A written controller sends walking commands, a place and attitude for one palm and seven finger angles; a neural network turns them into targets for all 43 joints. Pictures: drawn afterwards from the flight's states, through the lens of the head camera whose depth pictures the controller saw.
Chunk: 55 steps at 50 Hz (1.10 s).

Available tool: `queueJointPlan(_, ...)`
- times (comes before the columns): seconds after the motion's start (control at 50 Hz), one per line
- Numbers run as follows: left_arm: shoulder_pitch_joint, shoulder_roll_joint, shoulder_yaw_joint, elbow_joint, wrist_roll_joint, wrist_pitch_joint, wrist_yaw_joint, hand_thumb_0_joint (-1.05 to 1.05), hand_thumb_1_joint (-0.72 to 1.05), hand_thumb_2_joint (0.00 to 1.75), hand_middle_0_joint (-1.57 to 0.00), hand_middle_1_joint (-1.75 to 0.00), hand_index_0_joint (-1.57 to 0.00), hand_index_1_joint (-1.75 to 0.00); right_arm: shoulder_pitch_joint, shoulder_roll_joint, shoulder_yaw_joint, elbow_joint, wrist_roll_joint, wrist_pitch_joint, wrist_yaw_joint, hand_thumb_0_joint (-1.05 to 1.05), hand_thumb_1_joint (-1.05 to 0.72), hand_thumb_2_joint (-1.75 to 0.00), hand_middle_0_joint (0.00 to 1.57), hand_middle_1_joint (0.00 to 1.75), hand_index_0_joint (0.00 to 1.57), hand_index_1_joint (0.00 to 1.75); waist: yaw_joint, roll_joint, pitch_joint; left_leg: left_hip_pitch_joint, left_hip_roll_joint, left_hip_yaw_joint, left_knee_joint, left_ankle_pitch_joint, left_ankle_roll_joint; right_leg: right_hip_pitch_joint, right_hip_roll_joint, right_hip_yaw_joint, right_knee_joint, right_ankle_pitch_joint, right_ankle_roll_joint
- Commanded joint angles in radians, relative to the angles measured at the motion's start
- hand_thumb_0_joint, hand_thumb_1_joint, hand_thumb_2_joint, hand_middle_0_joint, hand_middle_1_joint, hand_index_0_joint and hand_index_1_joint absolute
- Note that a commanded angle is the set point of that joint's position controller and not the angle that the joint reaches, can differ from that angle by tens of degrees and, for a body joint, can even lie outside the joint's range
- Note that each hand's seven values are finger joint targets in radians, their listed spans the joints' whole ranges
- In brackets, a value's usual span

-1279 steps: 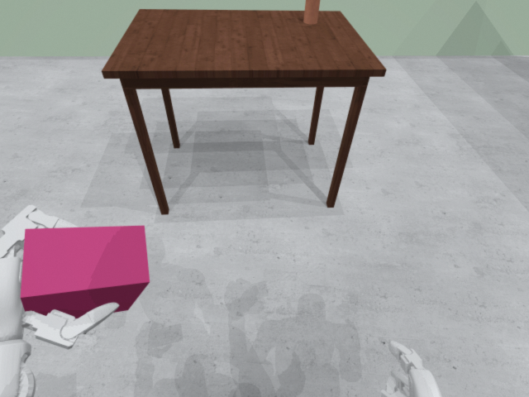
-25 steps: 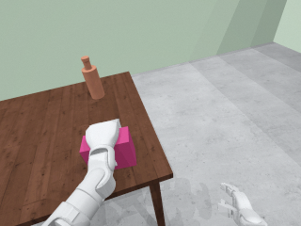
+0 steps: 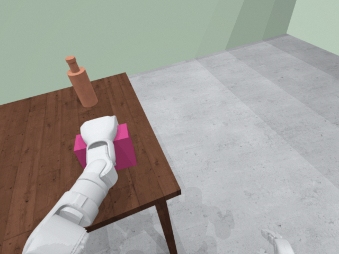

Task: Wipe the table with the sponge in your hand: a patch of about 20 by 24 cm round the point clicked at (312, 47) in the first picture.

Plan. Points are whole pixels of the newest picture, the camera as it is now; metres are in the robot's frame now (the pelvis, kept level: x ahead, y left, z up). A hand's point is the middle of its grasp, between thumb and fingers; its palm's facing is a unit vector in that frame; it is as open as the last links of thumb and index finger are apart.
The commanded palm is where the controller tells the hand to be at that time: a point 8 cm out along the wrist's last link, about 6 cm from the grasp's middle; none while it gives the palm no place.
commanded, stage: wipe forward along the third lane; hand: left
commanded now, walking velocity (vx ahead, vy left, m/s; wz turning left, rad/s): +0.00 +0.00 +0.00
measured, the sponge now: (109, 154) +0.37 +0.21 +0.03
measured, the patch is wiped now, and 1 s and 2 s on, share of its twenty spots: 0.85 1.00 1.00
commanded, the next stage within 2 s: wipe back along the third lane in 0.90 s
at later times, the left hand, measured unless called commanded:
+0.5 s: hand (104, 132) +0.42 +0.22 +0.07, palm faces -0.05 -0.02 -1.00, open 10.6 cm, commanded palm +0.41 +0.23 +0.11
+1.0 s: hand (95, 119) +0.47 +0.27 +0.07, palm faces -0.09 -0.02 -1.00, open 10.6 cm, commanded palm +0.46 +0.26 +0.11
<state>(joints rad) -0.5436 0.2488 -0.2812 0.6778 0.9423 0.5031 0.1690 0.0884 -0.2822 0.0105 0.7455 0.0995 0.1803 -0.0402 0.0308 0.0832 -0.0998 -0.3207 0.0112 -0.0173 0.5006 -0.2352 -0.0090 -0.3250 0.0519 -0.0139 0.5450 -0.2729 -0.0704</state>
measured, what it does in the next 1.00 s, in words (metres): stands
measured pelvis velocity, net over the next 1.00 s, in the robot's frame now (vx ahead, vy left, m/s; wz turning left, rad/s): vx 0.02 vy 0.04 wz -0.01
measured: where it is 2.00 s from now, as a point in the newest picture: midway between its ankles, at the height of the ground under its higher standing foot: outside the picture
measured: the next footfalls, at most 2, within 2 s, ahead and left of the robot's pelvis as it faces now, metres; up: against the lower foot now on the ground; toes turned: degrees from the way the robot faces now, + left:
none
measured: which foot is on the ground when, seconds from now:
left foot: down 0.00-1.00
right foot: down 0.00-1.00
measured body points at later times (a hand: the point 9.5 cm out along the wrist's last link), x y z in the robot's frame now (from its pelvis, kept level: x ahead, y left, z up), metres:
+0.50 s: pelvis +0.01 +0.01 +0.00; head +0.02 -0.02 +0.45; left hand +0.42 +0.22 +0.13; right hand +0.17 -0.24 -0.13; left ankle +0.02 +0.15 -0.73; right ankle +0.00 -0.07 -0.73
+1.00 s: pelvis +0.02 +0.04 +0.00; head +0.06 +0.03 +0.45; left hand +0.47 +0.27 +0.13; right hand +0.10 -0.23 -0.14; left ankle +0.02 +0.15 -0.73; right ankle +0.00 -0.07 -0.73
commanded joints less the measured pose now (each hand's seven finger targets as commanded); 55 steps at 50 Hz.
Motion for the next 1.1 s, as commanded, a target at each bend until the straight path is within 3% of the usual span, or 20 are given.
queueJointPlan(0.0, -0.299, 0.186, 0.086, -0.021, 0.014, -0.008, 0.017, 0.00, 0.10, 1.30, -1.20, -1.60, -1.20, -1.60, -0.170, -0.102, -0.029, -0.157, -0.006, -0.049, -0.007, 0.00, -0.90, -0.90, 0.20, 0.30, 0.20, 0.30, -0.004, -0.184, -0.150, -0.023, -0.044, 0.030, -0.050, 0.020, 0.052, 0.110, -0.047, 0.092, -0.140, 0.139, 0.032)
queueJointPlan(0.08, -0.333, 0.154, 0.059, 0.019, 0.017, -0.026, 0.023, 0.00, 0.10, 1.30, -1.20, -1.60, -1.20, -1.60, -0.142, -0.098, -0.033, -0.146, -0.006, -0.054, -0.006, 0.00, -0.90, -0.90, 0.20, 0.30, 0.20, 0.30, -0.017, -0.186, -0.168, -0.013, -0.040, 0.038, -0.040, 0.048, 0.056, 0.108, -0.050, 0.076, -0.129, 0.196, 0.036)
queueJointPlan(0.1, -0.319, 0.178, 0.091, 0.025, 0.012, -0.030, 0.026, 0.00, 0.10, 1.30, -1.20, -1.60, -1.20, -1.60, -0.140, -0.100, -0.035, -0.145, -0.009, -0.054, -0.005, 0.00, -0.90, -0.90, 0.20, 0.30, 0.20, 0.30, -0.006, -0.182, -0.183, -0.018, -0.041, 0.035, -0.042, 0.057, 0.055, 0.123, -0.047, 0.084, -0.132, 0.214, 0.033)
queueJointPlan(0.18, -0.334, 0.161, 0.071, 0.037, 0.014, -0.046, 0.032, 0.00, 0.10, 1.30, -1.20, -1.60, -1.20, -1.60, -0.125, -0.099, -0.036, -0.145, -0.008, -0.052, -0.002, 0.00, -0.90, -0.90, 0.20, 0.30, 0.20, 0.30, -0.019, -0.188, -0.185, -0.022, -0.040, 0.042, -0.035, 0.070, 0.058, 0.125, -0.051, 0.075, -0.124, 0.258, 0.039)
queueJointPlan(0.24, -0.348, 0.197, 0.102, 0.063, 0.023, -0.055, 0.041, 0.00, 0.10, 1.30, -1.20, -1.60, -1.20, -1.60, -0.111, -0.104, -0.038, -0.133, -0.010, -0.049, -0.002, 0.00, -0.90, -0.90, 0.20, 0.30, 0.20, 0.30, -0.023, -0.194, -0.185, -0.025, -0.037, 0.040, -0.033, 0.075, 0.058, 0.120, -0.050, 0.071, -0.120, 0.261, 0.039)
queueJointPlan(0.28, -0.368, 0.173, 0.078, 0.072, 0.030, -0.058, 0.043, 0.00, 0.10, 1.30, -1.20, -1.60, -1.20, -1.60, -0.109, -0.101, -0.037, -0.135, -0.009, -0.048, 0.001, 0.00, -0.90, -0.90, 0.20, 0.30, 0.20, 0.30, -0.027, -0.176, -0.180, -0.024, -0.038, 0.040, -0.034, 0.076, 0.057, 0.108, -0.049, 0.067, -0.120, 0.263, 0.036)
queueJointPlan(0.4, -0.447, 0.249, 0.135, 0.143, 0.039, -0.060, 0.058, 0.00, 0.10, 1.30, -1.20, -1.60, -1.20, -1.60, -0.095, -0.108, -0.036, -0.116, -0.015, -0.043, -0.003, 0.00, -0.90, -0.90, 0.20, 0.30, 0.20, 0.30, -0.030, -0.177, -0.194, -0.038, -0.037, 0.037, -0.036, 0.078, 0.056, 0.106, -0.050, 0.064, -0.120, 0.249, 0.037)
queueJointPlan(0.44, -0.518, 0.222, 0.091, 0.169, 0.046, -0.062, 0.058, 0.00, 0.10, 1.30, -1.20, -1.60, -1.20, -1.60, -0.084, -0.105, -0.033, -0.111, -0.011, -0.046, -0.005, 0.00, -0.90, -0.90, 0.20, 0.30, 0.20, 0.30, -0.056, -0.161, -0.170, -0.037, -0.035, 0.038, -0.036, 0.051, 0.057, 0.068, -0.052, 0.052, -0.123, 0.199, 0.042)
queueJointPlan(0.5, -0.555, 0.240, 0.116, 0.204, 0.047, -0.066, 0.060, 0.00, 0.10, 1.30, -1.20, -1.60, -1.20, -1.60, -0.067, -0.107, -0.037, -0.102, -0.017, -0.047, -0.004, 0.00, -0.90, -0.90, 0.20, 0.30, 0.20, 0.30, -0.050, -0.149, -0.224, -0.026, -0.032, 0.033, -0.034, 0.079, 0.055, 0.077, -0.047, 0.048, -0.116, 0.222, 0.035)
queueJointPlan(0.56, -0.576, 0.219, 0.095, 0.227, 0.043, -0.079, 0.062, 0.00, 0.10, 1.30, -1.20, -1.60, -1.20, -1.60, -0.045, -0.106, -0.038, -0.101, -0.018, -0.049, -0.002, 0.00, -0.90, -0.90, 0.20, 0.30, 0.20, 0.30, -0.065, -0.149, -0.247, -0.020, -0.029, 0.039, -0.023, 0.101, 0.058, 0.085, -0.050, 0.040, -0.105, 0.266, 0.039)
queueJointPlan(0.6, -0.553, 0.264, 0.144, 0.249, 0.041, -0.083, 0.062, 0.00, 0.10, 1.30, -1.20, -1.60, -1.20, -1.60, -0.038, -0.114, -0.040, -0.099, -0.022, -0.047, 0.000, 0.00, -0.90, -0.90, 0.20, 0.30, 0.20, 0.30, -0.050, -0.171, -0.265, -0.036, -0.029, 0.031, -0.025, 0.118, 0.056, 0.107, -0.048, 0.045, -0.103, 0.296, 0.035)
queueJointPlan(0.62, -0.567, 0.244, 0.117, 0.253, 0.039, -0.085, 0.062, 0.00, 0.10, 1.30, -1.20, -1.60, -1.20, -1.60, -0.029, -0.113, -0.038, -0.100, -0.020, -0.047, 0.000, 0.00, -0.90, -0.90, 0.20, 0.30, 0.20, 0.30, -0.066, -0.167, -0.255, -0.036, -0.029, 0.037, -0.022, 0.117, 0.058, 0.103, -0.049, 0.042, -0.101, 0.304, 0.040)
queueJointPlan(0.64, -0.575, 0.268, 0.134, 0.266, 0.040, -0.088, 0.064, 0.00, 0.10, 1.30, -1.20, -1.60, -1.20, -1.60, -0.020, -0.117, -0.041, -0.095, -0.020, -0.048, 0.002, 0.00, -0.90, -0.90, 0.20, 0.30, 0.20, 0.30, -0.068, -0.189, -0.247, -0.045, -0.027, 0.037, -0.022, 0.110, 0.059, 0.102, -0.050, 0.042, -0.104, 0.300, 0.043)
queueJointPlan(0.72, -0.589, 0.280, 0.136, 0.281, 0.049, -0.095, 0.063, 0.00, 0.10, 1.30, -1.20, -1.60, -1.20, -1.60, 0.005, -0.122, -0.043, -0.092, -0.022, -0.048, 0.008, 0.00, -0.90, -0.90, 0.20, 0.30, 0.20, 0.30, -0.071, -0.152, -0.256, -0.042, -0.028, 0.035, -0.020, 0.136, 0.058, 0.098, -0.046, 0.033, -0.097, 0.323, 0.037)
queueJointPlan(0.8, -0.607, 0.335, 0.176, 0.303, 0.051, -0.097, 0.061, 0.00, 0.10, 1.30, -1.20, -1.60, -1.20, -1.60, 0.022, -0.130, -0.047, -0.082, -0.024, -0.048, 0.009, 0.00, -0.90, -0.90, 0.20, 0.30, 0.20, 0.30, -0.068, -0.137, -0.259, -0.054, -0.027, 0.032, -0.024, 0.141, 0.057, 0.096, -0.043, 0.035, -0.103, 0.320, 0.034)
queueJointPlan(0.86, -0.662, 0.350, 0.160, 0.337, 0.064, -0.101, 0.058, 0.00, 0.10, 1.30, -1.20, -1.60, -1.20, -1.60, 0.049, -0.137, -0.047, -0.072, -0.022, -0.055, 0.008, 0.00, -0.90, -0.90, 0.20, 0.30, 0.20, 0.30, -0.095, -0.155, -0.238, -0.060, -0.023, 0.030, -0.023, 0.117, 0.061, 0.062, -0.041, 0.027, -0.108, 0.273, 0.040)
queueJointPlan(0.9, -0.700, 0.335, 0.151, 0.335, 0.064, -0.110, 0.055, 0.00, 0.10, 1.30, -1.20, -1.60, -1.20, -1.60, 0.059, -0.132, -0.051, -0.067, -0.023, -0.061, 0.009, 0.00, -0.90, -0.90, 0.20, 0.30, 0.20, 0.30, -0.099, -0.106, -0.256, -0.041, -0.019, 0.023, -0.024, 0.135, 0.057, 0.041, -0.036, 0.019, -0.100, 0.259, 0.034)
queueJointPlan(0.96, -0.714, 0.355, 0.159, 0.367, 0.070, -0.125, 0.053, 0.00, 0.10, 1.30, -1.20, -1.60, -1.20, -1.60, 0.095, -0.139, -0.054, -0.058, -0.027, -0.067, 0.014, 0.00, -0.90, -0.90, 0.20, 0.30, 0.20, 0.30, -0.105, -0.113, -0.284, -0.031, -0.014, 0.019, -0.010, 0.157, 0.059, 0.034, -0.030, 0.013, -0.091, 0.278, 0.032)
queueJointPlan(1.02, -0.645, 0.242, 0.108, 0.359, 0.058, -0.141, 0.045, 0.00, 0.10, 1.30, -1.20, -1.60, -1.20, -1.60, 0.103, -0.125, -0.065, -0.065, -0.031, -0.069, 0.024, 0.00, -0.90, -0.90, 0.20, 0.30, 0.20, 0.30, -0.092, -0.080, -0.308, 0.011, -0.008, 0.017, -0.001, 0.216, 0.053, 0.024, -0.023, 0.001, -0.081, 0.307, 0.024)
queueJointPlan(1.08, -0.568, 0.210, 0.118, 0.320, 0.033, -0.157, 0.055, 0.00, 0.10, 1.30, -1.20, -1.60, -1.20, -1.60, 0.089, -0.121, -0.070, -0.077, -0.033, -0.065, 0.033, 0.00, -0.90, -0.90, 0.20, 0.30, 0.20, 0.30, -0.069, -0.116, -0.331, 0.028, -0.003, 0.019, 0.001, 0.251, 0.052, 0.050, -0.020, 0.000, -0.082, 0.348, 0.023)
